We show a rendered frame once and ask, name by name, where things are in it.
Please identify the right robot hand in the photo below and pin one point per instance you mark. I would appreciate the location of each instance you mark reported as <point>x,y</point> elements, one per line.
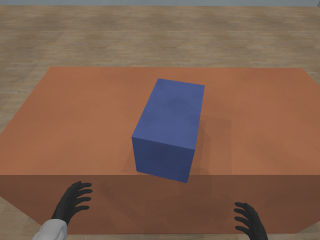
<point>256,230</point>

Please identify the pedestal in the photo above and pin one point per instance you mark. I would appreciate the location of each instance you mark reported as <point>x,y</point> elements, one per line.
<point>258,142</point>

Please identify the robot left forearm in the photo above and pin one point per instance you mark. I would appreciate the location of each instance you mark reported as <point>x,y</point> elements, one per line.
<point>53,229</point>

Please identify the carton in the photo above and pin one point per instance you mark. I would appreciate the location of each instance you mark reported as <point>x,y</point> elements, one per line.
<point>164,140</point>

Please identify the left robot hand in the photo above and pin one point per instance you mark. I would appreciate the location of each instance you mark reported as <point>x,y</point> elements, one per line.
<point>66,209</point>

